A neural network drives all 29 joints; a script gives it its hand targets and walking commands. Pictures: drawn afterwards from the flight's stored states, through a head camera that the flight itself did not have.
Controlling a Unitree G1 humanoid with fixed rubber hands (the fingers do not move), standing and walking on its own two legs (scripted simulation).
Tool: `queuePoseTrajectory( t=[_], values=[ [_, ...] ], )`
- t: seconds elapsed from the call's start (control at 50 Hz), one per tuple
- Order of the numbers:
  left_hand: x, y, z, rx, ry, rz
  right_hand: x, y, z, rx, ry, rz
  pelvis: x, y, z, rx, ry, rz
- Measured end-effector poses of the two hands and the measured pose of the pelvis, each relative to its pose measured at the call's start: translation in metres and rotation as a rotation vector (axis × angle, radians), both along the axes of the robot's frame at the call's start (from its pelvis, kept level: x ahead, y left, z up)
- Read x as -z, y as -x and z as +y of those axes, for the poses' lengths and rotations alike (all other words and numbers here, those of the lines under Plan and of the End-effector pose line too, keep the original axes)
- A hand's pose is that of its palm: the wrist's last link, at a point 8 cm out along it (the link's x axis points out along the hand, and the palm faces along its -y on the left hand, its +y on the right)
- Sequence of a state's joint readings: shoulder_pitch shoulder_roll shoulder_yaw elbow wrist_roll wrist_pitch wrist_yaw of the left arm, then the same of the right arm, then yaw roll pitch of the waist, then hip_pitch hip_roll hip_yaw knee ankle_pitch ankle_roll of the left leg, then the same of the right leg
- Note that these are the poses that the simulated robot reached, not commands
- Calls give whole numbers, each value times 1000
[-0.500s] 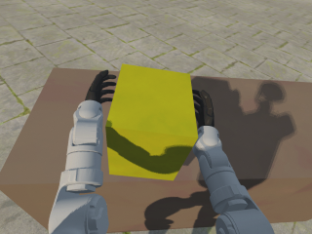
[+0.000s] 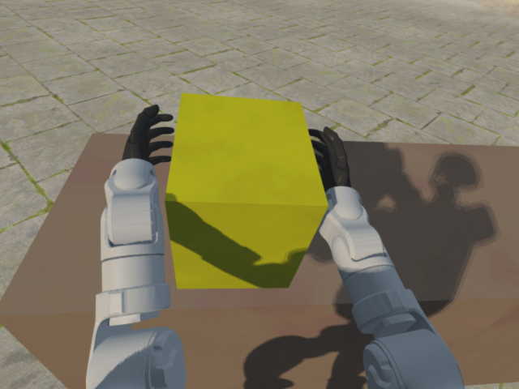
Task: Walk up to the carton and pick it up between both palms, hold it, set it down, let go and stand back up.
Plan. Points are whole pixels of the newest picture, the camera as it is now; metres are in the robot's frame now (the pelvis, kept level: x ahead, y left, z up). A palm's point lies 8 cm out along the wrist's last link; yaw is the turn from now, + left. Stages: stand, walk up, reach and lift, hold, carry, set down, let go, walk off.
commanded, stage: reach and lift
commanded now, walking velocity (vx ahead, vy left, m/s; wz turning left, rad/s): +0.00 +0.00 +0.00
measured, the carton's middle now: (238, 196) +0.39 +0.01 +0.12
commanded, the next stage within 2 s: hold in 1.10 s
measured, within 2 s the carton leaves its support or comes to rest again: neither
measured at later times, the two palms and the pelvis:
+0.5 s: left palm (135, 148) +0.38 +0.15 +0.22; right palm (334, 168) +0.37 -0.13 +0.19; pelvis +0.00 +0.00 +0.00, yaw +0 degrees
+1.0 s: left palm (134, 139) +0.38 +0.14 +0.24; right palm (338, 160) +0.37 -0.14 +0.21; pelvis +0.00 +0.00 +0.00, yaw +0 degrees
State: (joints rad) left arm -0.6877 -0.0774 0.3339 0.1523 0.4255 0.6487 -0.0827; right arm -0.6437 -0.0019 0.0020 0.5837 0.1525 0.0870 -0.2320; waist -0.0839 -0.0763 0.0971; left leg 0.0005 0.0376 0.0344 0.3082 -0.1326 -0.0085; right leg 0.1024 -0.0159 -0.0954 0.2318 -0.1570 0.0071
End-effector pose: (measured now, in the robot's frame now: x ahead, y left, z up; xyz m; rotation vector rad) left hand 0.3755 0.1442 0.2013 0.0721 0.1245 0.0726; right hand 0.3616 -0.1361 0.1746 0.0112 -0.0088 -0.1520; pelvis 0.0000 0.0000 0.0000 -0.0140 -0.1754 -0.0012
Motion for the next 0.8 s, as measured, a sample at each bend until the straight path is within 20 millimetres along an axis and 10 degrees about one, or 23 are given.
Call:
queuePoseTrajectory(
  t=[0.8],
  values=[
    [-28,-1,1,-18,13,2,-32,-7,1,-20,1,9,0,-2,1,-3,-1,-23]
  ],
)
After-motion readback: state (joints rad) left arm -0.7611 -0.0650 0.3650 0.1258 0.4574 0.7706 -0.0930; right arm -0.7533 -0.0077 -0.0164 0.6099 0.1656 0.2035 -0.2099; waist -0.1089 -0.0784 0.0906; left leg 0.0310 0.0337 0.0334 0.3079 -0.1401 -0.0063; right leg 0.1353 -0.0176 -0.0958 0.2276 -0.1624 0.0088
